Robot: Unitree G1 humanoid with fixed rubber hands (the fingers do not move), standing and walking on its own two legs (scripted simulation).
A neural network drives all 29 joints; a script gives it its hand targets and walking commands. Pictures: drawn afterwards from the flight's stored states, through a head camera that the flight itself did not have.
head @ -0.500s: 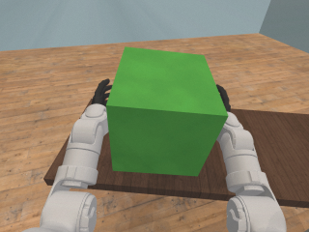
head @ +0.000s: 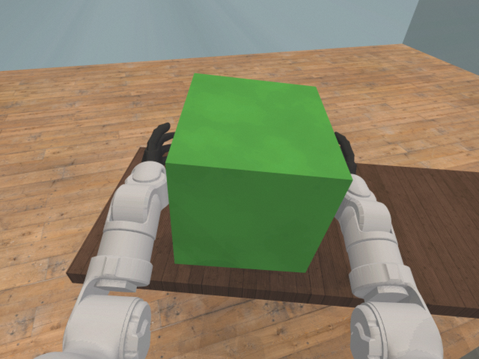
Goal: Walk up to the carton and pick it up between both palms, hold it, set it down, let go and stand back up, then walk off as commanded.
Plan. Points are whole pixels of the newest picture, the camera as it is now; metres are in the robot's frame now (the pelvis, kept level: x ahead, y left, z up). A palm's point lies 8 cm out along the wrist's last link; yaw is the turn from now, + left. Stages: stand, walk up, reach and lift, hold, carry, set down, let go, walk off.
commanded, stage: hold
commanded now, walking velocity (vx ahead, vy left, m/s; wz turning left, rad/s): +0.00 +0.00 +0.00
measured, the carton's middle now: (248, 170) +0.39 +0.03 +0.16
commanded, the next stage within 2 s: none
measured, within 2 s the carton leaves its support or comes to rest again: neither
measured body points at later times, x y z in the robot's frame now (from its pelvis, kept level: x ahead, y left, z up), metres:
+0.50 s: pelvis +0.00 +0.00 +0.00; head -0.05 +0.01 +0.45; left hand +0.37 +0.19 +0.16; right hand +0.39 -0.13 +0.15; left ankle +0.08 +0.13 -0.73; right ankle +0.03 -0.12 -0.73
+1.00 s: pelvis -0.01 +0.00 +0.00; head -0.05 +0.01 +0.45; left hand +0.36 +0.19 +0.16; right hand +0.39 -0.13 +0.15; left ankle +0.08 +0.13 -0.73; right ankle +0.03 -0.12 -0.73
